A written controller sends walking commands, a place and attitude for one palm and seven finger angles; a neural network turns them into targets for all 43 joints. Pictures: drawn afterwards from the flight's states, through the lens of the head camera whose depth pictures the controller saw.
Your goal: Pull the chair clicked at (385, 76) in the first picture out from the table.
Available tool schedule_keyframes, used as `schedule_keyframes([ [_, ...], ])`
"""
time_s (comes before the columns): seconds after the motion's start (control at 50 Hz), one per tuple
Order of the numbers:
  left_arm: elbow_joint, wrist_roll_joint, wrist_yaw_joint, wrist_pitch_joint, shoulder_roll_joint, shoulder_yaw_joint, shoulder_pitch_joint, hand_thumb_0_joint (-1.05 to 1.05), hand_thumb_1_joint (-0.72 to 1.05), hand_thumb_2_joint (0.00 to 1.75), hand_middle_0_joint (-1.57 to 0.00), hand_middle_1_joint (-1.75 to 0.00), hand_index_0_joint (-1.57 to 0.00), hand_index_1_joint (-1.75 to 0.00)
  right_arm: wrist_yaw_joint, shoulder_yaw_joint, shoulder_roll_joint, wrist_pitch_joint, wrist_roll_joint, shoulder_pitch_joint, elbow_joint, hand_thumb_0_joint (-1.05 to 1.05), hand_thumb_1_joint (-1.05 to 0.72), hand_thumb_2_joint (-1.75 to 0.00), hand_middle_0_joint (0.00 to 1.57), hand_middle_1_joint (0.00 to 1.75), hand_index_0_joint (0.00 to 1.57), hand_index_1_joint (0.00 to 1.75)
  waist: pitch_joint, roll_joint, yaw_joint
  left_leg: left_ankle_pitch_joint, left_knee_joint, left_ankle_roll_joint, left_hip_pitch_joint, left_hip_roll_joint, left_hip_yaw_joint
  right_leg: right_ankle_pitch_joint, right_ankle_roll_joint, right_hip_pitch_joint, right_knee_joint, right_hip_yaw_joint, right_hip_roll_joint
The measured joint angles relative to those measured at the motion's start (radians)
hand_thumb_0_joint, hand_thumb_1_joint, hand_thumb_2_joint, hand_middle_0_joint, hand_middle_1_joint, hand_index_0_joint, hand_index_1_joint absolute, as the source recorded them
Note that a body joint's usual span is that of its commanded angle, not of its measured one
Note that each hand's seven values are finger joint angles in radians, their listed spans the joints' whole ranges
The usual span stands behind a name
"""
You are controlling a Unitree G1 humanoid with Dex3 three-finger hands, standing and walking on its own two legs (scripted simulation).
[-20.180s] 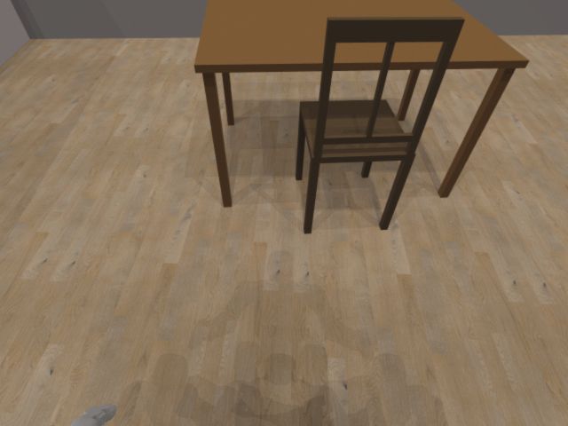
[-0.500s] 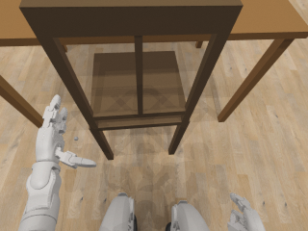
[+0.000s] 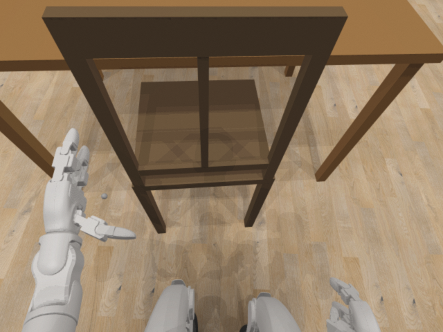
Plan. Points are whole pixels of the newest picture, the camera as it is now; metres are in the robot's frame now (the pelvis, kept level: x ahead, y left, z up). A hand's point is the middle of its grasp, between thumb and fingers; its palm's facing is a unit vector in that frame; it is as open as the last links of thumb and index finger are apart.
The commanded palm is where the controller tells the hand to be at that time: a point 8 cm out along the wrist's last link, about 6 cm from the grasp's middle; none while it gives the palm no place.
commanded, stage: aim the fingers beside a spindle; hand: left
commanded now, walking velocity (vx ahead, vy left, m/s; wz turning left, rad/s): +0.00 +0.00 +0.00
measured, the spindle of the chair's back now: (203, 122) +0.50 +0.06 +0.03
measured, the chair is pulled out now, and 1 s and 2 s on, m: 0.00 0.00 0.00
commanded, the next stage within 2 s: push the fingers through the gap in 0.08 s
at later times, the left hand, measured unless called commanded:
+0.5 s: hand (124, 186) +0.36 +0.19 +0.01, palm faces +0.10 -0.99 -0.05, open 16.9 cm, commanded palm +0.34 +0.24 +0.02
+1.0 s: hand (118, 161) +0.41 +0.21 +0.02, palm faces +0.14 -0.99 -0.04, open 16.9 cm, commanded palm +0.38 +0.26 +0.02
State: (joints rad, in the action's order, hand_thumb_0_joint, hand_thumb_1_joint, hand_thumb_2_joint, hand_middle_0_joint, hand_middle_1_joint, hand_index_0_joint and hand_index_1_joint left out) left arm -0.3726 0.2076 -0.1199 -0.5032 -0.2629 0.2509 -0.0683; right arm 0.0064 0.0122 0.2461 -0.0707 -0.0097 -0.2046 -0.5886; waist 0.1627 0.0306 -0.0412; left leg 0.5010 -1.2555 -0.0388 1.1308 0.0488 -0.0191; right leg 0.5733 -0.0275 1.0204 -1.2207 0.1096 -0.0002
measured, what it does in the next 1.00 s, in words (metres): stands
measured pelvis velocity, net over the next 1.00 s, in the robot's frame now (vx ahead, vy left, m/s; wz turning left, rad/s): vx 0.00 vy -0.01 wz -0.01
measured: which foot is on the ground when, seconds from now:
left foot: down 0.00-1.00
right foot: down 0.00-1.00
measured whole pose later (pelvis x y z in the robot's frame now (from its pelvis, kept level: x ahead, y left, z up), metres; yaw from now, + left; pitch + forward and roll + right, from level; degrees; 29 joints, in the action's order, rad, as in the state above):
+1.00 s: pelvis +0.00 -0.01 -0.01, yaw -1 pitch +24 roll -3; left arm -0.72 0.18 -0.16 -0.50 -0.33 0.35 -0.40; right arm 0.01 0.01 0.27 -0.05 0.00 -0.25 -0.64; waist 0.15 0.03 -0.08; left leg 0.50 -1.28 -0.03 1.19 0.06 -0.02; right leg 0.58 -0.04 1.08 -1.25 0.11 -0.01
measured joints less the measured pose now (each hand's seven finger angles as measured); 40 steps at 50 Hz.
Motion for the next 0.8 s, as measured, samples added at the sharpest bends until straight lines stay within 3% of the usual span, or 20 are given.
schedule_keyframes([
  [0.14, -0.071, 0.029, -0.051, 0.049, 0.014, -0.04, -0.003, -0.01, -0.5, 0.3, -0.06, -0.08, -0.06, -0.08, 0.003, -0.004, 0.013, -0.007, -0.012, -0.006, 0.002, 0.01, -0.9, -0.9, 0.2, 0.3, 0.2, 0.3, -0.001, 0.01, 0.001, 0.001, -0.013, -0.001, 0.019, -0.005, 0.009, 0.005, -0.001, 0.012, -0.01, 0.009, 0.004],
  [0.26, 0.058, -0.025, 0.017, -0.009, 0.055, -0.085, 0.047, -0.02, -0.5, 0.3, -0.06, -0.08, -0.06, -0.08, 0.006, -0.013, 0.006, -0.02, 0.008, -0.001, -0.002, 0.01, -0.9, -0.9, 0.2, 0.3, 0.2, 0.3, -0.009, 0.002, -0.001, 0.001, -0.007, 0.0, 0.007, -0.003, -0.001, 0.004, 0.0, 0.009, -0.011, -0.002, 0.003],
  [0.34, -0.025, -0.044, 0.053, -0.028, 0.032, -0.049, -0.043, -0.01, -0.5, 0.3, -0.06, -0.09, -0.07, -0.08, -0.001, -0.002, 0.004, -0.007, 0.01, 0.008, -0.013, 0.01, -0.9, -0.9, 0.2, 0.3, 0.2, 0.3, 0.003, 0.001, -0.002, 0.001, -0.019, 0.003, 0.023, -0.005, 0.001, 0.01, -0.004, 0.025, -0.029, 0.001, 0.006],
  [0.5, -0.131, -0.015, 0.004, 0.064, -0.001, -0.019, -0.145, -0.01, -0.5, 0.3, -0.06, -0.08, -0.06, -0.08, 0.008, 0.004, 0.007, 0.007, -0.005, 0.006, -0.006, 0.01, -0.9, -0.9, 0.2, 0.3, 0.2, 0.3, -0.014, 0.013, -0.01, -0.002, -0.02, 0.008, 0.036, 0.0, 0.007, 0.006, -0.01, 0.038, -0.027, 0.005, -0.001],
  [0.68, -0.19, -0.031, 0.01, 0.003, -0.011, 0.024, -0.199, -0.02, -0.5, 0.3, -0.06, -0.09, -0.05, -0.08, 0.008, -0.002, 0.012, 0.001, 0.005, -0.02, -0.041, 0.01, -0.9, -0.9, 0.2, 0.3, 0.2, 0.3, -0.003, 0.001, -0.017, 0.003, -0.015, 0.013, 0.031, 0.005, 0.004, 0.01, -0.013, 0.037, -0.025, 0.001, -0.006],
  [0.8, -0.265, -0.02, -0.037, 0.031, -0.05, 0.055, -0.257, -0.01, -0.5, 0.3, -0.06, -0.08, -0.06, -0.08, 0.004, -0.006, 0.018, 0.016, -0.002, -0.027, -0.038, 0.01, -0.9, -0.9, 0.2, 0.3, 0.2, 0.3, -0.007, 0.005, -0.032, 0.006, -0.019, 0.014, 0.038, 0.009, 0.005, 0.01, -0.015, 0.044, -0.027, 0.002, -0.01],
])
